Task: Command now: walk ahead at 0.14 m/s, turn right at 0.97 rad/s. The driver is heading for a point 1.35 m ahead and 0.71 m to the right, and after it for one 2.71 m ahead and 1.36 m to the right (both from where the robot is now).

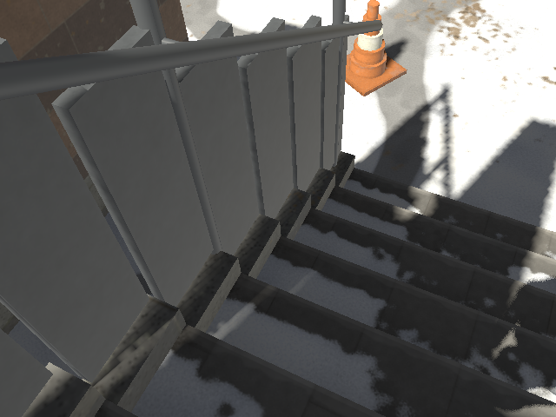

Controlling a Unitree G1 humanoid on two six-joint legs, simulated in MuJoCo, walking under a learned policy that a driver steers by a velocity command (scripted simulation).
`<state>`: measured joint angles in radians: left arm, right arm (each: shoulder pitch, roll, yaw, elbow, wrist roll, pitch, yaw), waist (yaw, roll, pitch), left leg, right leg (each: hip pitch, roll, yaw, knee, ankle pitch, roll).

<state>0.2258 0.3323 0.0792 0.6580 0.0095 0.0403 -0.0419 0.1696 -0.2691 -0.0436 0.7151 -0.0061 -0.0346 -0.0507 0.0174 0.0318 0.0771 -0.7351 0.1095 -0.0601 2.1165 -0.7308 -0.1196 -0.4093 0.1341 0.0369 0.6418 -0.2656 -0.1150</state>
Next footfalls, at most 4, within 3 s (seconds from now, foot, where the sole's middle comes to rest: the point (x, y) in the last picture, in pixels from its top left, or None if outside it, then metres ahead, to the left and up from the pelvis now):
0.46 left None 0.22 0.18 -0.76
0.82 right None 0.07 -0.01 -0.76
1.64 right None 0.33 -0.24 -0.93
1.98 left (379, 366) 0.66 -0.20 -1.10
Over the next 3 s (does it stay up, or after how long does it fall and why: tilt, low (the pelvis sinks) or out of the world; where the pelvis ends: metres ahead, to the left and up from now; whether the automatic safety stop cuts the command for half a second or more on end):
stays up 1.28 -0.77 -0.83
